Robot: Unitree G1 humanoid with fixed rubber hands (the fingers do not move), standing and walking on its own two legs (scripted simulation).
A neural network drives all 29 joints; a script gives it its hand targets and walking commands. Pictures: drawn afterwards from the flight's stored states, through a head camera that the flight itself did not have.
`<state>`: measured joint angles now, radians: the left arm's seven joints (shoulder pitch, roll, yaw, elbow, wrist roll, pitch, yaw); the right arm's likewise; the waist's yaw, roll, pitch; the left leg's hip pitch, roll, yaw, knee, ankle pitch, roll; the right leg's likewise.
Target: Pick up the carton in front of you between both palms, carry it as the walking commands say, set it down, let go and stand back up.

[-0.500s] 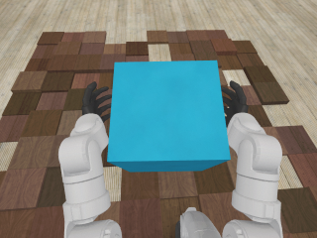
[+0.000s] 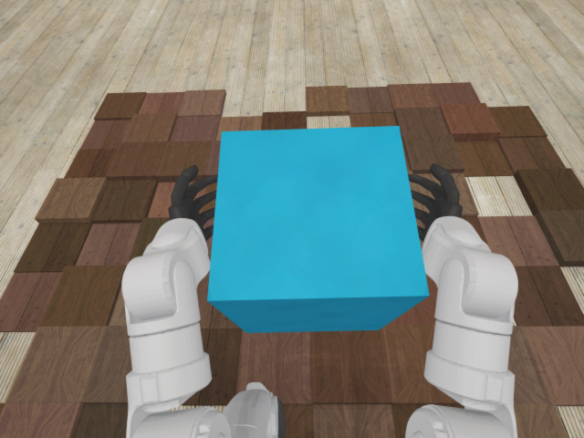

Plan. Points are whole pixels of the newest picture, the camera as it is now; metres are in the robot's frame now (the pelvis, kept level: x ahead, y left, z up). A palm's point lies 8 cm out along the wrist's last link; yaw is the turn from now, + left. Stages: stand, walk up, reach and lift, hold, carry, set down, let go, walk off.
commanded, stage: carry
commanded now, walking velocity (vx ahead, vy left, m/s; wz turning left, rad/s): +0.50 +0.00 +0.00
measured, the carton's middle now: (311, 244) +0.35 +0.01 +0.05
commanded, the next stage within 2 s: none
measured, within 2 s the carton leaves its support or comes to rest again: neither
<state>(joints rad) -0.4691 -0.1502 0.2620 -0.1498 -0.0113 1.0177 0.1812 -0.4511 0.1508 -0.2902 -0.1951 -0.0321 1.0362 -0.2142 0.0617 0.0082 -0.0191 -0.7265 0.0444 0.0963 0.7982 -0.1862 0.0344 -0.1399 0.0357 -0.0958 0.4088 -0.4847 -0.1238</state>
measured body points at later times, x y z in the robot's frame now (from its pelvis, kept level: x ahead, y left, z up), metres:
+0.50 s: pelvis +0.33 -0.01 +0.02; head +0.33 -0.01 +0.47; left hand +0.66 +0.17 +0.13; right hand +0.67 -0.15 +0.12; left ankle +0.21 +0.09 -0.70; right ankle +0.42 -0.10 -0.69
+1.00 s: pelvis +0.65 +0.04 +0.01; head +0.67 +0.06 +0.46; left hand +1.00 +0.20 +0.15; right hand +1.00 -0.11 +0.15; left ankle +0.70 +0.11 -0.72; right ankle +0.53 -0.09 -0.62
